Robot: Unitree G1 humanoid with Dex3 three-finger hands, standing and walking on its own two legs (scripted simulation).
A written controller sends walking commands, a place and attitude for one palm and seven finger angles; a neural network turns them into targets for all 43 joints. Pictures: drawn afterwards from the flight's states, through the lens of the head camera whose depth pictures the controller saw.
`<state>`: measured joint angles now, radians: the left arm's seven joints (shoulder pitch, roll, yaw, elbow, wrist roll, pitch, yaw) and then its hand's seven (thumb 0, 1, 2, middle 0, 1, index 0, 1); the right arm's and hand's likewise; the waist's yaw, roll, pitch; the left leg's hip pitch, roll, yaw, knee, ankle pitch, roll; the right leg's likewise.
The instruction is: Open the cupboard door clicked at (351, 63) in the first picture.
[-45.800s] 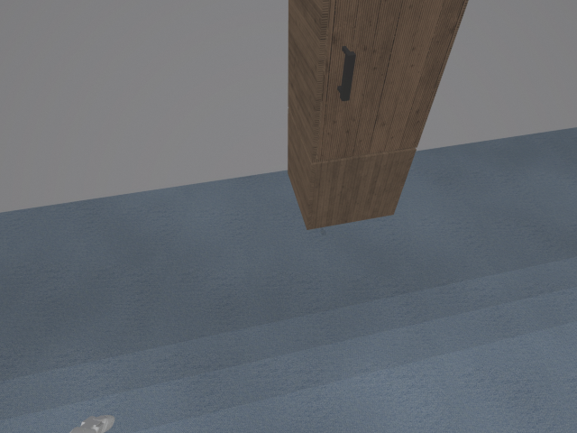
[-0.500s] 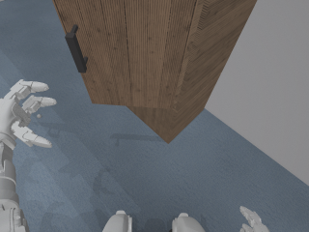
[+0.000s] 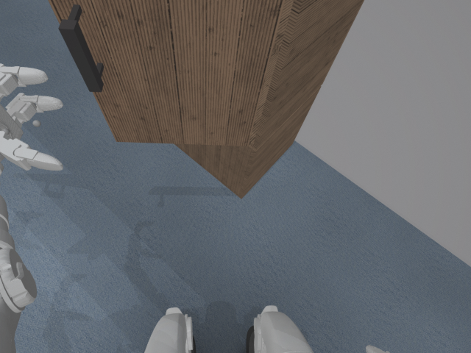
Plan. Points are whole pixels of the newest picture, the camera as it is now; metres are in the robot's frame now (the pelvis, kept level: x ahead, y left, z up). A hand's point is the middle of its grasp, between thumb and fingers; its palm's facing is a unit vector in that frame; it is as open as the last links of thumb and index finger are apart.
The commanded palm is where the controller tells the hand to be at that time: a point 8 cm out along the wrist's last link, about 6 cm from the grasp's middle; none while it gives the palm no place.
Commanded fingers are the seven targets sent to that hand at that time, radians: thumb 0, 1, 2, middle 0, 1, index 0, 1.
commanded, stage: move the hooked fingers beside the handle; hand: left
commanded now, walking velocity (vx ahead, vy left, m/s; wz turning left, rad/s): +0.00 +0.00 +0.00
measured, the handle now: (86, 51) +0.62 +0.26 +0.07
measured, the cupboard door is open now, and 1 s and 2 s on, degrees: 42 42 42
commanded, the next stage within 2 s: slide the fingers in behind the handle in 1.44 s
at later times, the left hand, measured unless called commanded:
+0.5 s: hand (36, 81) +0.53 +0.31 +0.08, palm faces -0.02 -1.00 -0.02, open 14.0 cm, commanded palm +0.55 +0.34 +0.07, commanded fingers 0.00 -0.50 0.30 -0.30 -1.20 -0.30 -1.20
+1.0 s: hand (37, 68) +0.58 +0.33 +0.06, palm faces -0.02 -1.00 -0.02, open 14.0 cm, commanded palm +0.58 +0.33 +0.07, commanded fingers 0.00 -0.50 0.30 -0.30 -1.20 -0.30 -1.20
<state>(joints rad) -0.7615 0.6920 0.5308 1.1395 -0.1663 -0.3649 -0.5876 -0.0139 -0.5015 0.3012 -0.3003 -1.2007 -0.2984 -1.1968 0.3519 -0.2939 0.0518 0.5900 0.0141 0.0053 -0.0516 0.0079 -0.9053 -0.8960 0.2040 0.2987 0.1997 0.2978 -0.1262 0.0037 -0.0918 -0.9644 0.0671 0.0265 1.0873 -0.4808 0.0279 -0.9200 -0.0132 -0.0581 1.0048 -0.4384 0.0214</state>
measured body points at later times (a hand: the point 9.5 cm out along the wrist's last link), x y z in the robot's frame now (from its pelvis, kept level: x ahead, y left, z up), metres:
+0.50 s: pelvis -0.01 +0.01 -0.03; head +0.18 +0.05 +0.38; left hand +0.53 +0.36 +0.08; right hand -0.02 -0.27 -0.11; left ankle +0.02 +0.10 -0.66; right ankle +0.02 -0.14 -0.66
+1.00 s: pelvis +0.01 +0.03 -0.02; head +0.23 +0.08 +0.37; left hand +0.57 +0.38 +0.07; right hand -0.05 -0.22 -0.10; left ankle +0.02 +0.10 -0.66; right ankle +0.02 -0.14 -0.66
